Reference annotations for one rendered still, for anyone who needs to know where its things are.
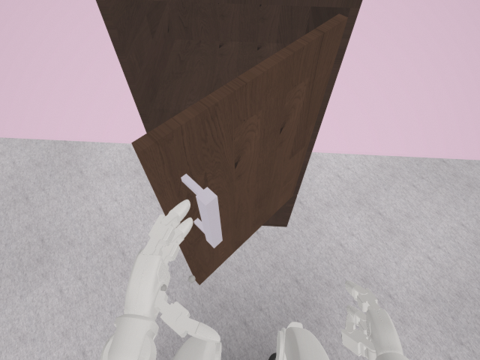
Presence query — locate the right robot thigh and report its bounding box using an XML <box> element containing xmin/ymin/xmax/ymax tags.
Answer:
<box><xmin>276</xmin><ymin>327</ymin><xmax>329</xmax><ymax>360</ymax></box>

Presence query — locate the robot right hand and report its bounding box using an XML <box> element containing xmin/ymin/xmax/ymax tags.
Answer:
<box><xmin>341</xmin><ymin>280</ymin><xmax>404</xmax><ymax>360</ymax></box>

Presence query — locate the left robot thigh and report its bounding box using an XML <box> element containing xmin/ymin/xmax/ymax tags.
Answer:
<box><xmin>172</xmin><ymin>336</ymin><xmax>221</xmax><ymax>360</ymax></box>

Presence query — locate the robot left hand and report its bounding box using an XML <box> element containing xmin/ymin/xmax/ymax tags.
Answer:
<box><xmin>124</xmin><ymin>199</ymin><xmax>221</xmax><ymax>343</ymax></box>

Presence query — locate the handle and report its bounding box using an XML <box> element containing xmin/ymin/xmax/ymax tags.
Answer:
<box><xmin>181</xmin><ymin>174</ymin><xmax>223</xmax><ymax>248</ymax></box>

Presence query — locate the robot left forearm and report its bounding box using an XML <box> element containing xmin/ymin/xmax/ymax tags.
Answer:
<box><xmin>100</xmin><ymin>314</ymin><xmax>159</xmax><ymax>360</ymax></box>

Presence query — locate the cupboard door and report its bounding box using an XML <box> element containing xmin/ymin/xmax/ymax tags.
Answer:
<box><xmin>132</xmin><ymin>14</ymin><xmax>348</xmax><ymax>285</ymax></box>

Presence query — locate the robot thigh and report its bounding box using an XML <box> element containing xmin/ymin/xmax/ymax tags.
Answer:
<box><xmin>276</xmin><ymin>327</ymin><xmax>329</xmax><ymax>360</ymax></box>
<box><xmin>172</xmin><ymin>336</ymin><xmax>221</xmax><ymax>360</ymax></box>

